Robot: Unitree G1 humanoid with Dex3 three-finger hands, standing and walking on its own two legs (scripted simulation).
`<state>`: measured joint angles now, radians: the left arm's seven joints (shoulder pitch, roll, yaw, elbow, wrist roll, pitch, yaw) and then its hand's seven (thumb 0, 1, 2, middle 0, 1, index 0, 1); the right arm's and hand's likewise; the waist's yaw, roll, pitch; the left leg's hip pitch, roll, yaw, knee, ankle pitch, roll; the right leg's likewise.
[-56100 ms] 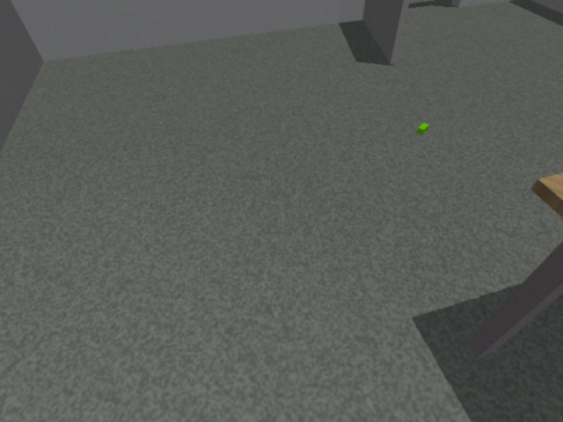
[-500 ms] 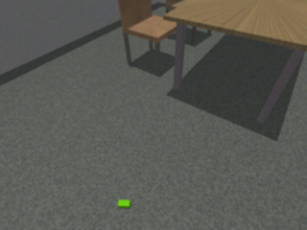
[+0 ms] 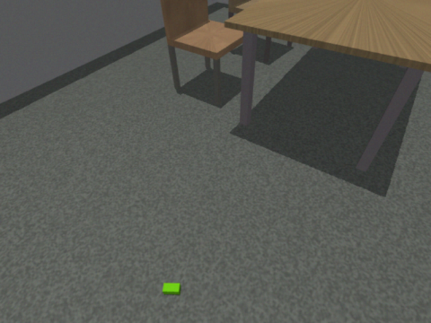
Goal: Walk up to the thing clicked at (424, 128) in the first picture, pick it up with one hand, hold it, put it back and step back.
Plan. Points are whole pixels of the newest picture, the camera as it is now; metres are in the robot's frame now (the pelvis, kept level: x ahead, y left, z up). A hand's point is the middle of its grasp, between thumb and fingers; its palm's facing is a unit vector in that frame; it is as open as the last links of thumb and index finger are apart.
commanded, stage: stand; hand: left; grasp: from above
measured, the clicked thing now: (171, 288) +0.44 +0.25 -0.76
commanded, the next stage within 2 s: step back in 0.78 s
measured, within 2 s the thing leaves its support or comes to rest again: neither
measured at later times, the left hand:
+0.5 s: hand out of the picture +0.07 +0.25 -0.16, palm faces +0.02 -0.94 -0.33, open 7.3 cm
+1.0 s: hand out of the picture +0.08 +0.28 -0.17, palm faces +0.00 -0.93 -0.37, open 7.3 cm
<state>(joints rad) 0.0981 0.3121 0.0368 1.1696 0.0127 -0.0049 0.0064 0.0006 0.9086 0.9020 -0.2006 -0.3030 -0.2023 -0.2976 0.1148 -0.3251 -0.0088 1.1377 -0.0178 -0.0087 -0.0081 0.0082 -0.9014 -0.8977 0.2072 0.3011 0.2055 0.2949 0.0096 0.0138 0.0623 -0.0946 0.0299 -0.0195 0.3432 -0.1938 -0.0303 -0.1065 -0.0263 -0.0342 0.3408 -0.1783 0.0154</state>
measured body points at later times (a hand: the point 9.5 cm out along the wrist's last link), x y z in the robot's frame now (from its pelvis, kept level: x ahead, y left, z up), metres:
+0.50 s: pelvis +0.00 +0.00 +0.00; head +0.01 +0.00 +0.45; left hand +0.07 +0.30 -0.14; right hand +0.07 -0.29 -0.14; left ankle +0.00 +0.14 -0.75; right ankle +0.01 -0.13 -0.75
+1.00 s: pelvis -0.03 +0.02 -0.01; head +0.03 +0.02 +0.43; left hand +0.08 +0.33 -0.14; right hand +0.07 -0.31 -0.14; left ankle -0.02 +0.13 -0.74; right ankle +0.01 -0.13 -0.75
